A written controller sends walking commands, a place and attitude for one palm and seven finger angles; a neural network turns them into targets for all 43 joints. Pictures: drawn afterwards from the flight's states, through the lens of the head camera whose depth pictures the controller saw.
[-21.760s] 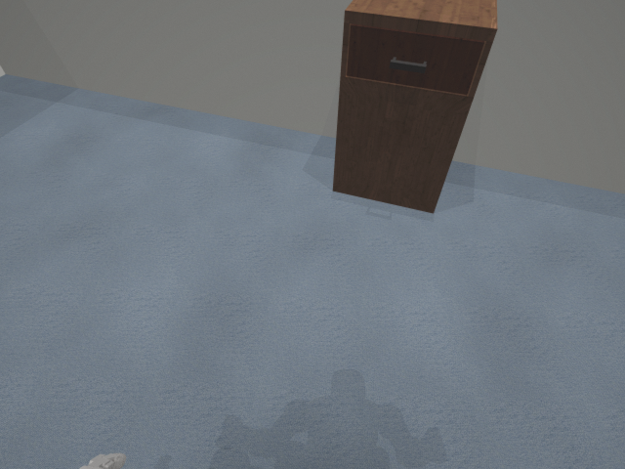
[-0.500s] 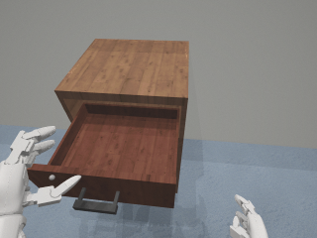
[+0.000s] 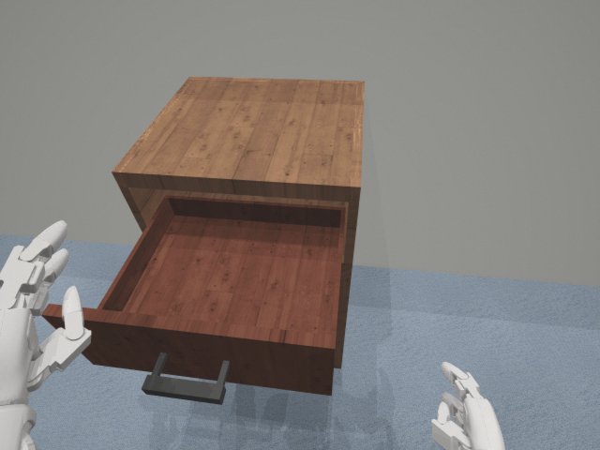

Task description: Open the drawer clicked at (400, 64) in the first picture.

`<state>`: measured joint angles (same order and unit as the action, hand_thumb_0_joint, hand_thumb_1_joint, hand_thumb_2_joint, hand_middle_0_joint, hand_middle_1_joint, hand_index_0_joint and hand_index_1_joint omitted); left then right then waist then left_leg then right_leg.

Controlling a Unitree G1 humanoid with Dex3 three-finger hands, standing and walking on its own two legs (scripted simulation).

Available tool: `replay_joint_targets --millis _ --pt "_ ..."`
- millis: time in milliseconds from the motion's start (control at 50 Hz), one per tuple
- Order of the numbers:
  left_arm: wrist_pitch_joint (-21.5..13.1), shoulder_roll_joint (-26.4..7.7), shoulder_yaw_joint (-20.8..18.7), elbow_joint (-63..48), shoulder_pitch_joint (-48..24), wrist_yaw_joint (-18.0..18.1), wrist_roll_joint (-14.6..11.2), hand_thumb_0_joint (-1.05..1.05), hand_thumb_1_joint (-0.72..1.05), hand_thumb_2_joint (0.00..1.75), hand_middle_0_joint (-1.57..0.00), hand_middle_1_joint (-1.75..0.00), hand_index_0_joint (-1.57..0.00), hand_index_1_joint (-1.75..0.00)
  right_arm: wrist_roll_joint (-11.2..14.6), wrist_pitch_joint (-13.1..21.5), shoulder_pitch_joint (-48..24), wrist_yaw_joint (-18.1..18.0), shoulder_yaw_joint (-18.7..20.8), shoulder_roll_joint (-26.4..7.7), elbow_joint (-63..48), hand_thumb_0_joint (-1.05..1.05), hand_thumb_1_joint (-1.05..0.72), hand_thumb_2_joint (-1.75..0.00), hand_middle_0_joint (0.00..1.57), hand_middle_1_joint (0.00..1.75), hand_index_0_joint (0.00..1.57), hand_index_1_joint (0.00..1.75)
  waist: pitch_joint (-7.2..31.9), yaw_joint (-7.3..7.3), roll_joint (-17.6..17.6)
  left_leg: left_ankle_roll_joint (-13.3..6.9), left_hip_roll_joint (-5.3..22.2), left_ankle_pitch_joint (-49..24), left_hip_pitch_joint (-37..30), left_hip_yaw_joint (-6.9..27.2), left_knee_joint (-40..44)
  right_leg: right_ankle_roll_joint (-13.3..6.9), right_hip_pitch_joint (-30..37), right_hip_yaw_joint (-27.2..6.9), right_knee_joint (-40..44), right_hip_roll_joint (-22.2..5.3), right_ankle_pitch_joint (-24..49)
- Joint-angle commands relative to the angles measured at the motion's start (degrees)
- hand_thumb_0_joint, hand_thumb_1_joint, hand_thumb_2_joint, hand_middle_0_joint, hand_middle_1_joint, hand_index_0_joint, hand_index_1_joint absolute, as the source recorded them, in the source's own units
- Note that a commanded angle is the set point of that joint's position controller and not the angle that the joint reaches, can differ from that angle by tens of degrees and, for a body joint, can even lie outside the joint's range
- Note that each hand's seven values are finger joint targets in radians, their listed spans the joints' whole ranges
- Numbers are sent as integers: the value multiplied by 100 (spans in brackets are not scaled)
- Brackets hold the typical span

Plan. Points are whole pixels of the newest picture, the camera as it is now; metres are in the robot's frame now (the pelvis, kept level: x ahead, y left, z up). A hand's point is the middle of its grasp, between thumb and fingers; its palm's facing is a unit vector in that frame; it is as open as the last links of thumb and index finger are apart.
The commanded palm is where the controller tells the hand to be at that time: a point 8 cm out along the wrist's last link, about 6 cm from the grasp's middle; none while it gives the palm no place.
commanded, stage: step back with the hand held close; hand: left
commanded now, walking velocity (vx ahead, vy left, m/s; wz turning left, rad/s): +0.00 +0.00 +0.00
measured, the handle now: (189, 376) +0.24 +0.22 -0.09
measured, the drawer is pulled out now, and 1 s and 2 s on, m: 0.30 0.30 0.30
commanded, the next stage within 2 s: stop stepping back and stand still in 1.52 s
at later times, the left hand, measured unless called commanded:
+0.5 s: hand (60, 352) +0.16 +0.26 +0.15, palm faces +0.27 -0.80 -0.53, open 7.4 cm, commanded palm +0.09 +0.30 +0.18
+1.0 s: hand (10, 415) +0.10 +0.26 +0.16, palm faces +0.37 -0.79 -0.50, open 7.4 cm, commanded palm +0.03 +0.30 +0.18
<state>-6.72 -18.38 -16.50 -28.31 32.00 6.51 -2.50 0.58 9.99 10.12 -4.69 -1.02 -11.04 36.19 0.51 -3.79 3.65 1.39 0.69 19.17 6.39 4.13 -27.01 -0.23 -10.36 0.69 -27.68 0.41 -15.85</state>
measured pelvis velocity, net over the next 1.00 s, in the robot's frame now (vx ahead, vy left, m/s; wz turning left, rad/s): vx -0.10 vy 0.02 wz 0.00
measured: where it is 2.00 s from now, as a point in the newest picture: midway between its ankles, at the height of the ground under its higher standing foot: outside the picture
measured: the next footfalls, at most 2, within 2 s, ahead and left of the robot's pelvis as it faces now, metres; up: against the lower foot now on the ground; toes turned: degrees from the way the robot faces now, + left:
right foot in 1.50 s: -0.24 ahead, -0.14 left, +0.00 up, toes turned -2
left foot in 1.78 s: -0.24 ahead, +0.06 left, +0.00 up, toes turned +3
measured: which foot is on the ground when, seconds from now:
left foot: down 0.00-1.00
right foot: down 0.00-1.00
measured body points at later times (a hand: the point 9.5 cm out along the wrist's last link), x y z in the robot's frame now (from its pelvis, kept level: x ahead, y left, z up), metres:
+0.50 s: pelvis -0.04 +0.02 +0.00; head +0.01 +0.02 +0.45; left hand +0.14 +0.30 +0.18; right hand +0.15 -0.22 -0.08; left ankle -0.05 +0.14 -0.74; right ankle -0.01 -0.12 -0.74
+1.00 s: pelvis -0.10 +0.02 -0.01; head -0.06 +0.03 +0.43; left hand +0.08 +0.30 +0.18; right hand +0.08 -0.22 -0.09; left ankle -0.05 +0.14 -0.74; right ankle -0.02 -0.12 -0.74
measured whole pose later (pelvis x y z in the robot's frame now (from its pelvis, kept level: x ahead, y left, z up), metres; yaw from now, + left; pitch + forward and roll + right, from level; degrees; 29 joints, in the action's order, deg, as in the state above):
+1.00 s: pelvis -0.10 +0.02 -0.01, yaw +0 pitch +2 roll +0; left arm -13.5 -24.2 -24.0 -35.2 35.6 9.3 -1.5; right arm 0.8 5.8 10.8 -4.2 0.1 -10.7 31.9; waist -1.9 0.4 -2.2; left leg 0.3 -1.7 14.0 23.7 3.3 -35.5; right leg 1.3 -25.8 -0.9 -33.9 -1.2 -10.2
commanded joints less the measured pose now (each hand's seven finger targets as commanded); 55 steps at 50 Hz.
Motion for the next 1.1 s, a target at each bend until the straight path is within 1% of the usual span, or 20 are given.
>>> replay_joint_targets --millis 0,20,60,80,100,120,160,240,380,520,620,700,760,800,840,880,920,960,1020,1080 --pt "-386 -897 -658 -1212 -341 138 11 0 90 90 -20 -30 -20 -30 21 327 -747 -45 168 -510 -977 0 -90 -90 20 30 20 30 415 36 -10 -170 112 -1937 190 -450 288 5 357 266 319 -229 1498" --pt "-385 -945 -700 -1254 -408 140 12 0 90 90 -20 -30 -20 -30 18 339 -790 -50 168 -524 -962 0 -90 -90 20 30 20 30 368 35 117 -164 90 -1885 198 -448 291 -14 335 245 375 -230 1462" --pt "-383 -892 -670 -1127 -279 146 17 0 90 90 -20 -30 -20 -30 23 325 -748 -47 168 -508 -965 0 -90 -90 20 30 20 30 346 27 -64 -160 118 -1877 236 -425 323 -7 340 289 319 -221 1404" --pt "-689 -1700 -1557 -1735 -1268 175 -48 0 90 90 -20 -30 -20 -30 60 153 -491 -13 180 -746 -1136 0 -90 -90 20 30 20 30 -307 331 -222 -302 125 -1335 721 -213 188 -34 -102 -368 712 -451 1618" --pt "-718 -1305 -1317 -1021 -754 124 3 0 90 90 -20 -30 -20 -30 59 51 -548 -13 201 -644 -978 0 -90 -90 20 30 20 30 -277 364 -612 -302 107 -1101 638 -150 114 -70 -192 -405 801 -576 1506" --pt "-782 -1306 -1291 -1207 -693 91 13 0 90 90 -20 -30 -20 -30 51 -15 -608 -3 236 -715 -1069 0 -90 -90 20 30 20 30 -191 354 -526 -308 62 -1112 562 -159 66 -107 -253 -517 841 -613 1608" --pt "-826 -958 -995 -1039 -73 56 37 0 90 90 -20 -30 -20 -30 45 -149 -670 28 252 -729 -1098 0 -90 -90 20 30 20 30 264 371 -360 -323 132 -1542 471 -172 111 -88 34 -321 583 -637 1861" --pt "-876 -1068 -1115 -1279 441 96 37 0 90 90 -20 -30 -20 -30 52 -328 -777 51 340 -736 -1209 0 -90 -90 20 30 20 30 822 353 -204 -302 305 -2663 532 -110 199 -6 426 -74 173 -558 2495" --pt "-909 -1301 -1361 -1730 753 186 2 0 90 90 -20 -30 -20 -30 74 -463 -777 15 429 -705 -1393 0 -90 -90 20 30 20 30 1064 337 10 -266 452 -3006 915 64 184 24 503 14 -208 -465 2395" --pt "-934 -1292 -1353 -1906 686 258 1 0 90 90 -20 -30 -20 -30 48 -340 -693 -10 438 -742 -1359 0 -90 -90 20 30 20 30 890 340 275 -363 571 -2028 1596 221 318 20 420 -64 -452 -425 1741" --pt "-944 -1251 -1280 -1804 480 296 -2 0 90 90 -20 -30 -20 -30 46 -285 -599 -13 423 -750 -1286 0 -90 -90 20 30 20 30 651 395 -103 -370 402 -867 1867 154 84 -76 0 -475 -116 -589 1195" --pt "-985 -1191 -1149 -1696 301 337 10 0 90 90 -20 -30 -20 -30 47 -279 -531 11 398 -732 -1250 0 -90 -90 20 30 20 30 400 430 -557 -333 99 288 1723 52 -281 -203 -779 -925 671 -857 -238" --pt "-1018 -1229 -1134 -1813 214 387 33 0 90 90 -20 -30 -20 -30 32 -259 -540 -4 376 -751 -1242 0 -90 -90 20 30 20 30 342 437 -470 -321 111 554 1606 95 -170 -191 -1078 -840 806 -818 -876" --pt "-1015 -1251 -1192 -1768 236 432 61 0 90 90 -20 -30 -20 -30 35 -257 -604 -16 357 -752 -1294 0 -90 -90 20 30 20 30 243 422 -110 -393 298 853 2029 289 301 -58 -848 -641 531 -582 -1157" --pt "-1044 -1229 -1217 -1871 267 451 112 0 90 90 -20 -30 -20 -30 43 -206 -608 -44 357 -772 -1371 0 -90 -90 20 30 20 30 310 410 283 -507 590 993 2778 555 833 66 -78 -321 -185 -287 -730" --pt "-1063 -1237 -1275 -1953 340 441 109 0 90 90 -20 -30 -20 -30 59 -143 -615 -35 369 -787 -1392 0 -90 -90 20 30 20 30 542 363 528 -590 766 255 3079 648 877 128 486 -123 -867 -131 403" --pt "-1059 -1308 -1389 -1851 427 420 100 0 90 90 -20 -30 -20 -30 31 -86 -627 -25 395 -760 -1349 0 -90 -90 20 30 20 30 771 329 457 -596 810 -498 3003 585 672 122 653 -169 -1058 -188 1008" --pt "-1142 -1256 -1388 -1925 334 372 131 0 90 90 -20 -30 -20 -30 11 -17 -642 17 394 -790 -1372 0 -90 -90 20 30 20 30 587 314 719 -725 964 342 3702 680 840 131 949 -220 -1433 -159 684" --pt "-1164 -1300 -1434 -1884 346 380 120 0 90 90 -20 -30 -20 -30 35 0 -488 43 427 -766 -1270 0 -90 -90 20 30 20 30 593 359 -18 -589 620 545 3541 416 187 -46 603 -691 -914 -423 843" --pt "-1127 -1317 -1309 -1806 271 381 8 0 90 90 -20 -30 -20 -30 42 -73 -356 123 477 -721 -1074 0 -90 -90 20 30 20 30 664 418 -1347 -190 -241 751 2036 -183 -1626 -651 -1120 -2017 1108 -1585 -569"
